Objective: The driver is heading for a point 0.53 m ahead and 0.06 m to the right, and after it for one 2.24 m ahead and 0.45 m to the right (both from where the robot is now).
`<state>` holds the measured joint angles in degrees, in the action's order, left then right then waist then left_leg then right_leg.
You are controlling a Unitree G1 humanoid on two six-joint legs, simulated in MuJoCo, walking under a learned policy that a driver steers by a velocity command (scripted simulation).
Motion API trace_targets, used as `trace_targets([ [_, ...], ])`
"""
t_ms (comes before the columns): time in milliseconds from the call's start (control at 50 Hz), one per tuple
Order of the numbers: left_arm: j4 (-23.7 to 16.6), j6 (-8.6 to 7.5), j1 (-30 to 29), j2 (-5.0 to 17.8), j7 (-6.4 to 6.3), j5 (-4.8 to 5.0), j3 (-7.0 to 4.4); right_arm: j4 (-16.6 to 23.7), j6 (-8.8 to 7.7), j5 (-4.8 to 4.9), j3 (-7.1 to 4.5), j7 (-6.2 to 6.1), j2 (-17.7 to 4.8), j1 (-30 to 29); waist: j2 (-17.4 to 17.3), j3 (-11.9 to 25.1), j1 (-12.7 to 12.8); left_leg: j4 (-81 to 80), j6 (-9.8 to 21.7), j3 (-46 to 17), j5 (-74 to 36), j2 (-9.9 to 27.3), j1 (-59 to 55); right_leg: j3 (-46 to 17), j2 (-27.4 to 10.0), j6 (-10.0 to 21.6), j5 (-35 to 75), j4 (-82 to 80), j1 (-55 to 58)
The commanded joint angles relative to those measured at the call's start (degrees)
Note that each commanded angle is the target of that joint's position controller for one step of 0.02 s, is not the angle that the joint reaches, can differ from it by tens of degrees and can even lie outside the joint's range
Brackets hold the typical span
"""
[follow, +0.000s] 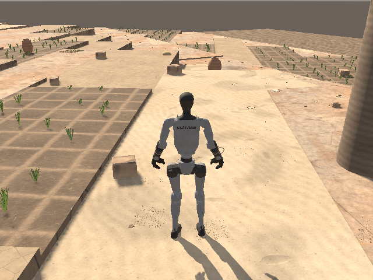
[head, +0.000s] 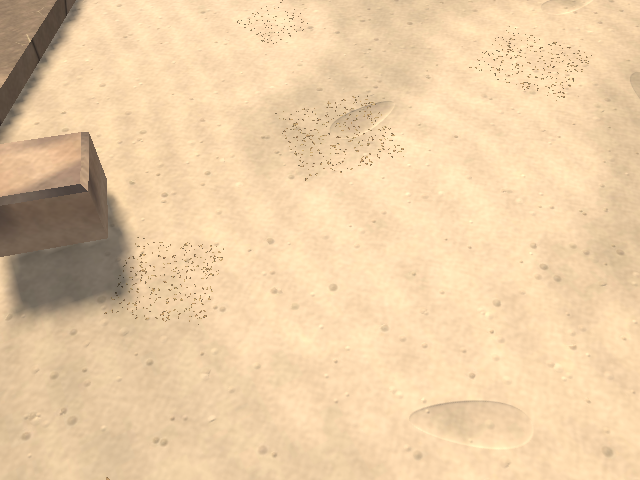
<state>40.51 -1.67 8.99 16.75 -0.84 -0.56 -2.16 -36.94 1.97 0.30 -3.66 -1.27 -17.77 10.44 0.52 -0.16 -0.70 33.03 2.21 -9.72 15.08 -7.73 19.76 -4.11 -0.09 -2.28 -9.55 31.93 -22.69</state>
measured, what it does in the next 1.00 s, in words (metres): walks ahead: left foot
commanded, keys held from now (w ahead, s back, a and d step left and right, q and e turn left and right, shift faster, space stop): no key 0.42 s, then w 0.58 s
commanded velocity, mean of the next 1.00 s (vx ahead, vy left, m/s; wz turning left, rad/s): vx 0.19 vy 0.00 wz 0.07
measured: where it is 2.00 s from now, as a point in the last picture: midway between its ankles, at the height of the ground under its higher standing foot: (339, 335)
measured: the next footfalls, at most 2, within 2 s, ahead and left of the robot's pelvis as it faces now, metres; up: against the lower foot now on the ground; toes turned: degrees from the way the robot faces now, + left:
left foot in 0.30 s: +0.03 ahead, +0.14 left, +0.00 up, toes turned -1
left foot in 1.12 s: +0.43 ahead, +0.15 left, +0.00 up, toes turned +2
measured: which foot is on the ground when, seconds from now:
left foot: down 0.00-0.00, up 0.02-0.28, down 0.30-0.66, up 0.68-1.00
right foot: down 0.00-1.00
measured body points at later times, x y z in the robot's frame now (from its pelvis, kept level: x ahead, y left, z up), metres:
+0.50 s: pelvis +0.02 +0.01 +0.00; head +0.02 +0.02 +0.45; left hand +0.13 +0.27 -0.12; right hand +0.15 -0.24 -0.11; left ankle -0.01 +0.14 -0.73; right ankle +0.05 -0.13 -0.73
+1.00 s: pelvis +0.18 +0.00 +0.01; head +0.21 -0.01 +0.46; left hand +0.13 +0.26 -0.11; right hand +0.41 -0.22 -0.07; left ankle +0.34 +0.16 -0.69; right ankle +0.06 -0.11 -0.73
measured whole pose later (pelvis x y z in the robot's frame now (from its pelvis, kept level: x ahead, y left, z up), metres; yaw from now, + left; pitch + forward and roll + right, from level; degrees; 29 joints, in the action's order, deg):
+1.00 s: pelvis +0.18 +0.00 +0.01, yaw +2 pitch +1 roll +0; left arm 50.7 -3.9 25.6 14.0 0.0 0.6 -1.9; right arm -39.3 -4.0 1.3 -3.0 2.0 -15.0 3.9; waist -2.1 -1.6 5.7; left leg 36.4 -0.2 -0.3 0.9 4.0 35.3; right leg 0.9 1.4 1.9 -16.8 11.4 4.0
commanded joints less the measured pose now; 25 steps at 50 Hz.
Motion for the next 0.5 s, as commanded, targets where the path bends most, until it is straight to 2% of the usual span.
trace_targets([
  [20, -5.29, -1.2, -0.61, 11.78, -0.34, -1.86, -2.92, 2.98, -1.17, -1.47, 0.06, 0.04, -1.99, 6.4, 7.68, 7.53, -3.51, 7.99, 0.41, -2.99, 10.36, 3.35, 3.29, -14.93, -16.94, 9.21, 29.35, -9.15, 16.32],
  [40, -3.64, -0.93, 1.11, 8.53, -0.22, -2.56, -2.28, 3.86, -1.58, -1.25, -0.44, -0.05, -4.33, 4.3, 14.6, 7.09, -1.78, 13.65, -2.52, 1.22, 20.09, 2.66, 7.39, -23.49, -22.46, 17.9, 29.42, -11.44, 14.34],
  [60, -3.8, -1.06, 1.75, 7.08, 0.02, -1.88, -1.92, 3.59, -1.53, -0.87, -1.45, -0.24, -7.83, 2.19, 11.4, 6.42, 0.46, 21.2, -4.16, 0.67, 21.27, 4.28, 8.47, -23.78, -21.64, 19.44, 26.97, -11.88, 14.47],
  [80, -3.42, -1.01, 1.66, 7.21, 0.02, -1.14, -2.11, 3.01, -1.07, -0.31, -2.02, -0.38, -8.39, 1.1, 8.55, 6.21, 0.92, 25.79, -5.19, 0.82, 19.84, 4.33, 10.2, -20.41, -19.34, 17.86, 25.3, -11.0, 15.49],
  [120, -3.49, -0.7, -0.83, 7.0, -0.01, 0.08, -1.95, 1.84, 0.35, -0.23, -1.8, -0.57, -6.31, 1.7, 6.43, 5.16, 0.06, 27.17, -7.01, 0.74, 16.71, 5.88, 9.35, -14.55, -16.1, 14.9, 24.15, -10.25, 14.18],
  [160, -3.23, 0.17, -2.94, 5.96, 0.13, 0.01, -1.7, 1.28, 0.66, -0.1, -0.53, -0.3, -2.31, 1.99, 7.74, 4.8, -0.9, 18.1, -7.8, 4.97, 14.22, 6.52, 3.63, -7.88, -11.38, 12.55, 24.7, -9.98, 11.32],
  [180, -2.93, 0.6, -2.55, 5.5, 0.16, 0.0, -1.68, 1.27, 0.54, -0.06, 0.01, -0.13, -0.91, 1.05, 9.29, 5.27, -0.09, 13.01, -7.92, 6.47, 12.86, 6.77, 1.26, -6.34, -10.21, 12.31, 25.04, -9.51, 11.78],
  [200, -2.48, 0.94, -1.32, 5.52, 0.15, 0.01, -1.74, 1.22, 0.44, 0.13, 0.13, 0.02, -0.62, 0.2, 10.51, 5.93, 0.93, 8.67, -7.9, 7.2, 10.77, 6.84, -0.51, -6.31, -10.18, 12.71, 25.01, -9.15, 12.94],
  [240, -1.92, 1.36, -0.57, 5.72, 0.21, 0.46, -1.76, 0.23, 0.39, 0.42, -0.23, 0.23, -1.28, 1.16, 10.98, 6.62, 0.64, -2.22, -7.01, 8.44, 2.79, 6.68, -5.05, -6.58, -10.11, 12.73, 21.29, -7.94, 13.75],
  [260, -1.59, 1.36, -0.18, 5.27, 0.29, 0.83, -1.57, -0.49, 0.32, 0.19, -0.26, 0.35, -1.3, 1.93, 10.4, 6.15, 0.08, -9.86, -5.91, 9.12, -3.59, 6.32, -8.47, -6.35, -9.48, 11.56, 17.51, -7.72, 12.68],
  [280, -0.96, 1.0, 1.76, 4.83, 0.4, 0.85, -1.36, -0.35, 0.3, -0.49, -0.36, 0.38, -2.52, 1.35, 8.97, 5.88, 0.71, -12.06, -4.48, 7.19, -7.82, 7.49, -12.04, -6.69, -8.94, 9.15, 12.0, -8.14, 10.38],
  [300, -0.87, 0.34, 2.5, 4.19, 0.71, -0.02, -0.98, 0.38, 0.33, -1.22, -0.76, 0.08, -5.33, 1.25, 4.53, 6.42, 1.55, -10.45, -2.53, 2.76, -14.81, 12.07, -15.74, -5.19, -7.54, 6.1, 5.59, -6.57, 6.82],
  [320, -0.82, -0.31, 4.37, 2.54, 1.07, -0.79, -0.62, -0.45, 0.42, -1.44, -1.36, 0.06, -7.48, 0.23, -4.75, 5.68, 4.42, -8.03, 0.62, 1.2, -10.78, 13.78, -12.03, 0.11, -2.72, 3.07, -2.25, -6.36, 6.7],
  [340, -0.47, -0.47, 1.54, 2.95, 1.09, -1.31, -0.52, -0.36, 0.13, -1.51, -0.66, 0.55, -3.9, -0.63, -5.76, 4.31, 2.56, -9.62, 1.83, 0.94, -2.16, 13.17, -6.43, 1.77, -1.77, 0.84, -3.3, -5.47, 10.36],
  [360, -0.39, -0.41, -0.42, 3.68, 1.03, -1.06, -0.82, -0.58, -0.29, -1.88, -0.06, 0.77, -2.09, -0.99, -4.79, 2.22, 1.95, -10.47, 1.1, 1.23, 1.35, 12.4, -4.33, 1.77, -1.72, 0.32, -1.91, -5.02, 10.82],
  [420, 0.43, 0.22, -0.09, 3.61, 0.21, -0.4, -1.04, -1.8, -1.72, -1.5, -0.03, 0.54, -2.65, 0.3, -4.92, -0.07, 1.77, -9.97, -0.78, 2.23, -1.5, 11.34, -2.89, 1.3, -2.13, 1.12, 1.85, -4.25, 10.87],
  [440, 1.07, 0.35, 0.73, 3.19, 0.02, -0.35, -0.97, -2.57, -1.89, -1.33, 0.06, 0.34, -2.42, 2.01, -5.15, 1.01, 1.51, -10.43, -0.68, 2.52, 3.11, 10.93, -3.37, 2.34, -1.26, 1.2, -1.94, -3.65, 11.19],
  [460, 1.53, 0.46, 0.8, 2.85, -0.13, -0.1, -0.99, -3.04, -1.8, -1.06, -0.12, 0.17, -2.94, 3.1, -5.91, 0.17, 1.04, -11.5, 0.19, 1.77, 10.87, 10.9, -2.97, 4.1, 0.32, 1.23, -7.49, -1.77, 9.71],
  [480, 1.67, 0.41, 0.6, 2.81, -0.24, 0.28, -1.14, -3.16, -1.62, -0.76, -0.64, 0.03, -4.61, 4.18, -7.83, -1.65, 0.27, -13.67, 2.02, -1.06, 19.95, 12.28, -2.53, 6.27, 2.11, 1.25, -13.12, 1.63, 6.35],
  [500, 1.29, 0.06, -0.29, 2.77, -0.22, 0.65, -1.28, -3.19, -1.57, -0.56, -1.01, -0.08, -6.09, 5.57, -10.2, -3.95, -0.7, -17.17, 4.45, -6.31, 27.71, 15.61, -2.61, 7.59, 2.88, 1.35, -15.48, 5.61, 1.86],
])
Velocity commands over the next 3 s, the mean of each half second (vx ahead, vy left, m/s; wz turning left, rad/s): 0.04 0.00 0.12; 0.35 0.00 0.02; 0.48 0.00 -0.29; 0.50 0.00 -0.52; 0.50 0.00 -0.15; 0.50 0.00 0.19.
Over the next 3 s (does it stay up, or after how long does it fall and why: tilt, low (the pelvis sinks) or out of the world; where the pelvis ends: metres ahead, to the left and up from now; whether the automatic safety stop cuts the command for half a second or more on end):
stays up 1.22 -0.30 0.02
